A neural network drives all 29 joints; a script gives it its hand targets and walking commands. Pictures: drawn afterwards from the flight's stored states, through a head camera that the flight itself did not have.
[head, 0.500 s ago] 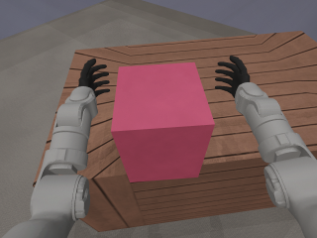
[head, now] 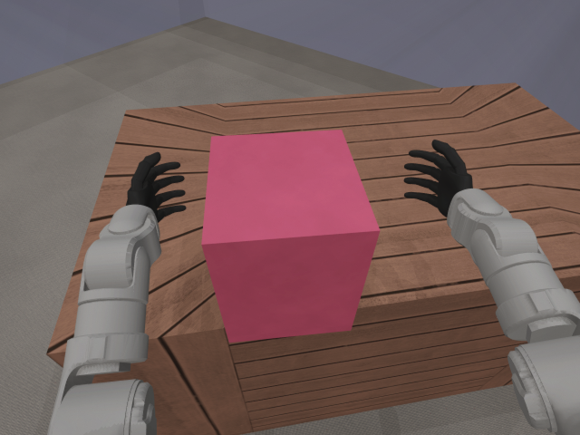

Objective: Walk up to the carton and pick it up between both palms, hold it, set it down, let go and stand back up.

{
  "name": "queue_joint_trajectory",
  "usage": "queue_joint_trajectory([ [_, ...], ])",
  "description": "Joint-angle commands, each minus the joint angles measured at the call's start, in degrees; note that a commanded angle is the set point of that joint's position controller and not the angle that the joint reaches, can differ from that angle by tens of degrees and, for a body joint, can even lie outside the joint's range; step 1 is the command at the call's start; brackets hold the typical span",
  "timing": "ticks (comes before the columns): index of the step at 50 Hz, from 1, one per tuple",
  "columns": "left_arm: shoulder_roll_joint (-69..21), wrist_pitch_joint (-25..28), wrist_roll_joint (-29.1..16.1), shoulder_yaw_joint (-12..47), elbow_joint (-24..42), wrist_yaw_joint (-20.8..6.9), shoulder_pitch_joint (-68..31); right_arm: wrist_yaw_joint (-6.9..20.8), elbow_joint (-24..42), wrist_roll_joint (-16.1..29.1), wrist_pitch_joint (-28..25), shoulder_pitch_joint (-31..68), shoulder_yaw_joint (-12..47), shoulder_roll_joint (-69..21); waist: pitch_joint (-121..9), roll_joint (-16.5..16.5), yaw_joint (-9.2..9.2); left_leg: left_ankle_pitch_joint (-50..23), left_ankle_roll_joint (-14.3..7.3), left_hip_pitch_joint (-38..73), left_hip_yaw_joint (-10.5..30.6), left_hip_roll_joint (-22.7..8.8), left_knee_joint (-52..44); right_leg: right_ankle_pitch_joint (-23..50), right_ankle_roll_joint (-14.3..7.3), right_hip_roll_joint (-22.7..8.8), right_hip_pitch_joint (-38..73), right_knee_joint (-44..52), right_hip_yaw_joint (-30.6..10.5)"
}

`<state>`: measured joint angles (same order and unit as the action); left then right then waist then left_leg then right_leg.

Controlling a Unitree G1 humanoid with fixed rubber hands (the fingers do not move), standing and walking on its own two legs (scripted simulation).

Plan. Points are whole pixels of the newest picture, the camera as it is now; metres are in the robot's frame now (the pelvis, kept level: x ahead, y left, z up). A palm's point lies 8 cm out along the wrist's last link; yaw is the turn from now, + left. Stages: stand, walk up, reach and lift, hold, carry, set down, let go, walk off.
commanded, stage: set down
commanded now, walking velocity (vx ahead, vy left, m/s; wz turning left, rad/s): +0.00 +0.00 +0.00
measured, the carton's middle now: (284, 238) +0.39 +0.05 +0.05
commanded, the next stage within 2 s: none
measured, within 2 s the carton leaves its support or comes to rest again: neither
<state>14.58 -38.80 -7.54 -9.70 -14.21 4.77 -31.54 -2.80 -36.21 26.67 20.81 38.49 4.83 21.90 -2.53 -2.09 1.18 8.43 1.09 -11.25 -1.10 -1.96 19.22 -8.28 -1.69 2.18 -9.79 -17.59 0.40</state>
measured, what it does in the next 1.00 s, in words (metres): stands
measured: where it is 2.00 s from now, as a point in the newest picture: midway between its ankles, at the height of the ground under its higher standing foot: outside the picture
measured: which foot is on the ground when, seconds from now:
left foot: down 0.00-1.00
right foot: down 0.00-1.00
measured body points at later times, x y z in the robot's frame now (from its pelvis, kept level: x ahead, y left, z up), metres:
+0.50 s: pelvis +0.00 +0.00 +0.00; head +0.00 +0.02 +0.45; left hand +0.31 +0.23 +0.10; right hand +0.34 -0.19 +0.10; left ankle +0.02 +0.13 -0.75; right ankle +0.01 -0.10 -0.75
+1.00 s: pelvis +0.02 +0.00 +0.00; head +0.04 +0.01 +0.45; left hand +0.24 +0.22 +0.04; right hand +0.25 -0.20 +0.05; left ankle +0.02 +0.13 -0.75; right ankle +0.01 -0.10 -0.75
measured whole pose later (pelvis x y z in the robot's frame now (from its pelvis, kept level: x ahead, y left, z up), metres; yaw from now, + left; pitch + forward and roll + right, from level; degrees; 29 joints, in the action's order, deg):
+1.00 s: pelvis +0.02 +0.00 +0.00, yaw -2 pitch -1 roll +0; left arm 8.9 -18.7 -9.1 -4.1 14.3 4.3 16.5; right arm -3.1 9.5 15.0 8.2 -17.5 1.7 13.9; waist 3.1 -1.1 3.6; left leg 8.3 1.1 -5.6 -3.1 -1.7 14.9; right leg -8.9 -1.7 2.2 -6.4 -16.3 -2.2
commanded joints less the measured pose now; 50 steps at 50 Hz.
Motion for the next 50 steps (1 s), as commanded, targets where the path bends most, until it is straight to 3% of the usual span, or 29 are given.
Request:
queue_joint_trajectory([
  [1,8.94,4.17,-1.05,-1.67,15.69,0.36,-25.52,-1.03,19.31,-2.70,-3.38,24.67,-6.33,7.06,-22.39,2.05,0.21,-8.12,0.12,6.45,-1.25,3.09,-0.56,8.65,3.56,0.05,6.31,-0.37,-0.77],
  [3,7.46,4.17,-1.03,-1.59,19.14,0.68,-20.03,-1.31,23.10,-3.18,-3.77,18.98,-6.38,6.16,-22.88,2.34,0.41,-8.57,0.08,7.88,-1.38,2.98,-0.51,8.21,3.29,0.00,6.89,-0.50,-0.87],
  [4,8.61,3.80,-1.91,-1.37,20.93,1.01,-23.05,-1.65,25.91,-3.76,-3.64,21.88,-7.70,6.89,-24.51,2.67,0.22,-8.07,0.16,7.61,-1.51,2.98,-0.19,7.35,3.32,0.05,5.71,-0.84,-0.80],
  [5,6.60,3.55,-1.28,-1.54,20.07,0.98,-15.32,-1.77,25.23,-3.84,-3.76,14.50,-6.34,5.23,-22.48,1.27,0.57,-9.28,0.00,8.40,-1.23,2.87,-0.15,8.84,3.09,0.08,7.40,-0.97,-0.93],
  [6,7.93,3.20,-1.70,-1.68,22.05,0.95,-18.92,-2.17,27.96,-4.22,-3.62,18.07,-7.89,6.35,-24.08,1.97,0.11,-8.65,0.10,8.70,-1.60,2.99,-0.11,8.06,3.44,0.09,6.22,-0.79,-0.86],
  [7,7.34,2.91,-1.73,-1.63,19.64,0.89,-16.78,-2.39,26.51,-4.65,-3.27,15.79,-7.50,5.31,-21.36,1.14,0.11,-6.86,-0.21,7.41,-1.48,2.91,-0.35,6.38,3.22,-0.07,6.08,-0.73,-1.17],
  [14,4.15,1.95,-0.56,-2.09,23.92,0.11,-5.92,-3.42,30.59,-5.53,-2.78,4.07,-6.95,2.91,-16.00,0.04,-0.15,-6.95,-0.33,7.99,-1.39,2.62,-1.52,5.09,2.56,0.05,6.69,-0.05,-1.56],
  [18,2.98,2.02,-0.11,-1.81,28.59,-0.05,-2.26,-3.30,34.64,-5.51,-3.14,-0.10,-7.26,2.90,-14.04,1.58,-0.39,-7.91,0.20,9.62,-1.45,2.46,-1.66,4.18,1.99,0.32,4.87,0.33,-1.32],
  [19,1.61,2.28,0.48,-1.64,29.89,-0.08,2.37,-3.11,34.92,-5.32,-3.53,-4.69,-6.88,2.23,-12.86,1.94,-0.40,-9.11,0.45,10.86,-1.36,2.40,-1.67,4.94,1.78,0.44,5.24,0.37,-1.27],
  [20,2.70,2.38,0.12,-1.68,32.10,0.05,-0.72,-3.03,37.27,-5.25,-3.69,-1.86,-7.67,3.12,-13.96,2.75,-0.45,-9.30,0.57,10.99,-1.60,2.56,-1.59,4.61,1.82,0.46,4.32,0.46,-1.21],
  [21,1.11,2.37,0.77,-1.42,32.43,0.02,4.64,-2.91,36.51,-5.00,-3.84,-7.38,-6.66,2.03,-11.98,2.61,-0.45,-10.69,0.65,11.78,-1.40,2.42,-1.55,6.03,1.57,0.54,5.12,0.42,-1.29],
  [22,2.35,2.67,0.28,-1.58,34.26,-0.02,1.85,-2.96,39.30,-5.21,-4.05,-4.65,-7.55,3.00,-13.29,3.14,-0.44,-10.33,0.82,11.63,-1.61,2.66,-1.34,5.49,1.75,0.46,4.09,0.57,-1.36],
  [26,0.80,4.21,0.72,-1.26,38.32,0.04,11.17,-2.50,43.81,-5.01,-5.44,-13.61,-7.18,2.25,-12.11,3.40,0.01,-13.08,1.17,13.90,-1.68,2.74,-1.18,7.88,1.60,0.51,4.28,0.72,-1.62],
  [31,-0.39,7.28,0.25,-0.44,42.00,-0.09,19.55,-2.21,49.20,-6.00,-7.59,-22.62,-7.34,1.39,-11.15,2.76,0.25,-14.88,1.38,15.93,-1.54,2.79,-1.30,9.41,1.55,0.48,3.92,1.30,-1.96],
  [41,-1.78,16.80,-0.67,1.39,41.01,-1.02,36.12,-1.64,56.58,-10.13,-12.58,-41.45,-6.52,-2.02,-5.83,-0.06,1.70,-14.36,0.70,16.74,-1.31,2.86,-2.61,8.78,1.66,-0.34,1.24,3.76,-2.99],
  [50,0.29,28.00,-2.06,5.14,37.44,0.47,40.48,0.80,56.17,-12.89,-17.65,-50.24,-6.75,-3.78,-2.83,1.41,3.03,-10.77,0.21,15.82,-1.20,1.96,-2.81,-0.85,0.70,-0.99,-3.88,5.78,-3.89],
])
